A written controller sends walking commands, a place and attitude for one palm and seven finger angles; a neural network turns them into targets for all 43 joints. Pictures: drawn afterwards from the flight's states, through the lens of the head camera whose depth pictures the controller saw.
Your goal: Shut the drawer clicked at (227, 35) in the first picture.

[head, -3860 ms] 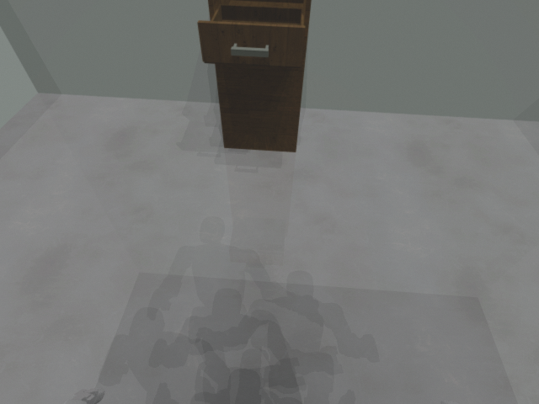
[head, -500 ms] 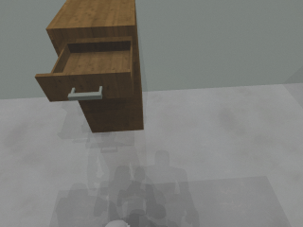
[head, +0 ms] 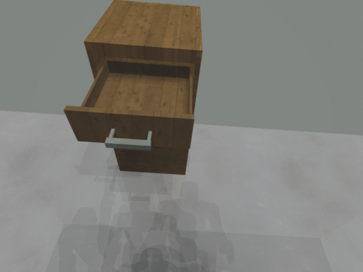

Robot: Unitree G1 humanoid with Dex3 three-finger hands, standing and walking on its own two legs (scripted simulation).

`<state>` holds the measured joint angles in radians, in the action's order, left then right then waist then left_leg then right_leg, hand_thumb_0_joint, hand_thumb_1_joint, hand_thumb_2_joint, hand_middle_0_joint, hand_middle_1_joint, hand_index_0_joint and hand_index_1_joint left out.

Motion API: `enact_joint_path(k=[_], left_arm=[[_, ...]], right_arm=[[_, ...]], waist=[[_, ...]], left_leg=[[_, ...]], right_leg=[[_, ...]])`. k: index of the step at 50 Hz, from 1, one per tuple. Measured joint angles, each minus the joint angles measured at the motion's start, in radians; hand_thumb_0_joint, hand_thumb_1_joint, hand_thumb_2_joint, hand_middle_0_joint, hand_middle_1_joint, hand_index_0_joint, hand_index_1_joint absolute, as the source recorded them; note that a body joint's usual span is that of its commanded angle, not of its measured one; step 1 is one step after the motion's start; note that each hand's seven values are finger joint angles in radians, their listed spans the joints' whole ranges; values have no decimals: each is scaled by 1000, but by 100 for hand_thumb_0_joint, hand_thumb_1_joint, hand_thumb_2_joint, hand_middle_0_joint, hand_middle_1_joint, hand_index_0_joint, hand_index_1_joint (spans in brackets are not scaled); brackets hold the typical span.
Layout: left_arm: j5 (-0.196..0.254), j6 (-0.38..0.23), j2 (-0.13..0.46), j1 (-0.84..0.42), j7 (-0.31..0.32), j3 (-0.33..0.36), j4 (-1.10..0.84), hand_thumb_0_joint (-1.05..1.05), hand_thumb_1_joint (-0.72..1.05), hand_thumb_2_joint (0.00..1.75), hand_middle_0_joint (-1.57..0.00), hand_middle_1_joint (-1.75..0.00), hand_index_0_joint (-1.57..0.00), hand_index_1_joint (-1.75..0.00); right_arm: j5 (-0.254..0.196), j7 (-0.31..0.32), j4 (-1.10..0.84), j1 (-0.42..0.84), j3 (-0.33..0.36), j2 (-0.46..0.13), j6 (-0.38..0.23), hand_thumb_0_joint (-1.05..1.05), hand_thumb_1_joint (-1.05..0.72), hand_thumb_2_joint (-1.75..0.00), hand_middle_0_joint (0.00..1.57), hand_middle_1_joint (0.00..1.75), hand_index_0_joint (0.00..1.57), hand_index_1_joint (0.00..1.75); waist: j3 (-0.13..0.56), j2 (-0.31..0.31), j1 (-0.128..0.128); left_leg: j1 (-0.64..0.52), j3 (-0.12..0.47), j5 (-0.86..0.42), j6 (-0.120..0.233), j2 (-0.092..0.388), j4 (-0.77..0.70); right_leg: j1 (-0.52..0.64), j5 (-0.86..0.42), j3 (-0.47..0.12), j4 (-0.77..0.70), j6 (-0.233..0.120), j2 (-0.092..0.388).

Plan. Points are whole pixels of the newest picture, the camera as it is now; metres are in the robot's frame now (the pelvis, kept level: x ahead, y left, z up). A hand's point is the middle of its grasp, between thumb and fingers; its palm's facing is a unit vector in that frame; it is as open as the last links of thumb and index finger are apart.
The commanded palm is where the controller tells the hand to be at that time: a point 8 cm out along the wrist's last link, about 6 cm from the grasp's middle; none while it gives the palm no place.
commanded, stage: take the last steps up to it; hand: left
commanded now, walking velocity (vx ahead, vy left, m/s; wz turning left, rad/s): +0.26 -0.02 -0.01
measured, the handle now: (130, 138) +0.48 +0.20 -0.04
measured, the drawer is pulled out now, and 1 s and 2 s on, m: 0.30 0.30 0.30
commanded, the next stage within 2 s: come to a stop and stand still in 0.32 s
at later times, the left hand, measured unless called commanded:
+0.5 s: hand (138, 242) +0.22 +0.13 -0.16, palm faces +0.10 -0.97 -0.24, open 7.1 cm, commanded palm none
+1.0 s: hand out of the picture +0.13 +0.14 -0.18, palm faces +0.06 -0.97 -0.24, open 7.4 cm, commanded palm none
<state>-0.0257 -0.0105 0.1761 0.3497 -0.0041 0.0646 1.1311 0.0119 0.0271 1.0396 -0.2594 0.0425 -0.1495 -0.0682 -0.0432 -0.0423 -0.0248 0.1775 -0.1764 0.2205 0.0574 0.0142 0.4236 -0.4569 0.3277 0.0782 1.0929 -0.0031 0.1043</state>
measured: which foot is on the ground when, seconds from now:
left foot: down 0.00-0.32, up 0.34-0.70, down 0.72-1.00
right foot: up 0.00-0.30, down 0.32-1.00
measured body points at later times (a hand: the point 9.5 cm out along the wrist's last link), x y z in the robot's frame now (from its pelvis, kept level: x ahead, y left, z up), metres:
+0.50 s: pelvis +0.14 -0.06 +0.00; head +0.15 -0.08 +0.45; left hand +0.21 +0.18 -0.14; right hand +0.11 -0.27 -0.17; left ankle +0.12 +0.08 -0.68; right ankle +0.18 -0.14 -0.74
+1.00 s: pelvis +0.14 -0.04 -0.01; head +0.16 -0.05 +0.44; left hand +0.13 +0.19 -0.16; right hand +0.23 -0.26 -0.16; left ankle +0.20 +0.09 -0.74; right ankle +0.14 -0.15 -0.74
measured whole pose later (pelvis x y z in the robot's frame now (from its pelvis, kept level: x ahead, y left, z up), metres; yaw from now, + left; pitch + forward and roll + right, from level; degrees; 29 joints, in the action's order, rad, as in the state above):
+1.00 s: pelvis +0.14 -0.04 -0.01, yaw +0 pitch -2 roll +0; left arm -0.02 0.02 0.15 0.30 0.05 0.02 1.08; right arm 0.00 0.02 1.02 -0.14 0.03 -0.16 0.02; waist -0.06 0.02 -0.03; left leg 0.30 -0.08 0.19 -0.01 0.06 0.51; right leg -0.22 0.28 0.06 0.54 -0.02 0.01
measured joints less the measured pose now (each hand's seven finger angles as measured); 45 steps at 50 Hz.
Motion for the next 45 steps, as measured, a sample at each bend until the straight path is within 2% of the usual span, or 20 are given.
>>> enact_joint_path(k=[6,10,14,16,19,21,22,24,26,32,34,36,40,45], left_arm=[[0,5,2,-95,3,2,-49,1,91,90,-19,-30,-20,-30],[3,7,-6,-156,3,-1,-72,1,91,90,-19,-30,-20,-30],[2,-2,-18,-200,2,-3,-95,1,91,90,-19,-30,-20,-30],[0,-26,-21,-211,1,-6,-108,1,91,90,-19,-30,-20,-30],[8,-54,-41,-216,7,-14,-117,1,91,90,-20,-30,-20,-30],[13,-55,-55,-198,16,-16,-113,0,91,90,-20,-30,-20,-30],[21,-58,-57,-188,28,-4,-115,0,92,90,-20,-30,-20,-30],[18,-58,-48,-171,42,2,-112,-2,95,90,-20,-30,-20,-30],[13,-48,-37,-156,44,-5,-101,-2,95,90,-20,-30,-20,-30],[9,-5,-32,-121,40,-20,-69,-1,93,90,-20,-30,-20,-30],[10,7,-31,-107,40,-18,-63,0,93,90,-20,-30,-20,-30],[13,20,-27,-96,40,-17,-59,0,92,90,-20,-30,-20,-30],[17,40,-5,-88,44,-20,-56,1,91,90,-20,-30,-20,-30],[14,44,1,-75,36,-27,-51,1,91,90,-20,-30,-20,-30]], right_arm=[[-1,-3,67,-94,-11,22,6,0,-93,-90,20,30,20,30],[5,-7,99,-139,-10,40,14,0,-92,-90,20,30,20,30],[11,-8,120,-171,-7,47,24,1,-92,-90,20,30,20,30],[6,-10,128,-191,-7,50,27,1,-91,-90,20,30,20,30],[-1,-12,134,-167,-6,37,52,1,-91,-90,20,30,20,30],[0,-12,125,-141,0,26,61,1,-91,-90,20,30,20,30],[2,-12,116,-127,3,21,63,1,-91,-90,20,30,20,30],[4,-8,94,-93,7,11,65,1,-91,-90,19,30,20,30],[2,-4,70,-55,5,3,67,1,-91,-90,19,30,20,30],[-6,2,25,43,4,-30,87,1,-93,-90,19,30,19,30],[-7,0,13,61,4,-36,90,1,-93,-90,19,30,19,30],[-6,0,4,70,4,-39,84,1,-93,-90,19,30,19,30],[-2,4,-3,86,-12,-9,82,1,-92,-90,19,30,19,30],[-3,10,-5,114,-17,11,82,0,-92,-90,19,30,20,30]], waist=[[10,8,16],[4,18,43],[-5,38,71],[-7,44,73],[-24,74,72],[-17,80,64],[-10,83,60],[2,83,53],[12,80,48],[7,74,15],[3,67,7],[-1,63,4],[-16,6,-18],[-18,0,-17]], left_leg=[[-101,-1,-2,-5,-26,-105],[-143,0,32,-22,-25,-108],[-159,1,105,-54,-4,-43],[-130,9,176,-66,16,71],[21,80,292,-49,36,453],[120,99,258,-48,43,619],[161,105,228,-51,50,651],[214,106,183,-67,65,621],[235,106,151,-83,73,526],[187,122,119,-103,57,273],[141,118,65,-102,50,182],[100,119,-46,-85,52,105],[79,92,-13,-54,25,85],[80,81,-53,-49,9,33]], right_leg=[[-68,-86,-5,-138,25,23],[-38,-88,4,-292,20,17],[43,-91,27,-446,2,-12],[100,-159,38,-525,-23,-28],[118,-102,71,-478,-58,-51],[156,-91,82,-520,-63,-63],[175,-102,88,-551,-59,-69],[206,-121,95,-606,-62,-78],[225,-133,95,-644,-65,-83],[242,-119,80,-642,-53,-86],[236,-99,77,-611,-44,-84],[224,-73,80,-567,-32,-85],[209,4,44,-518,-6,-61],[193,65,-16,-449,5,-58]])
